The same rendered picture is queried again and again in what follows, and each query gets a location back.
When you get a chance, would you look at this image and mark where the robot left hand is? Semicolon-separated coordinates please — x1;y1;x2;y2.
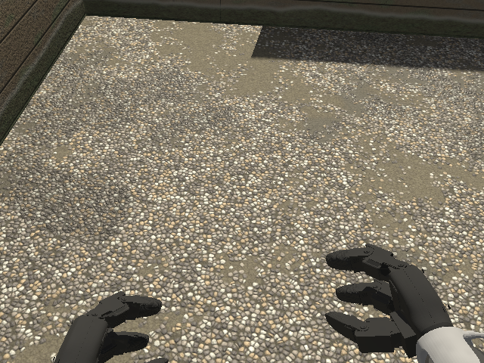
53;291;169;363

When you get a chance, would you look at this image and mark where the robot right hand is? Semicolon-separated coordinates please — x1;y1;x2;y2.
325;244;454;358

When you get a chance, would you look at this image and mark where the robot right forearm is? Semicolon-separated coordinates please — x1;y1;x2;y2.
416;327;484;363

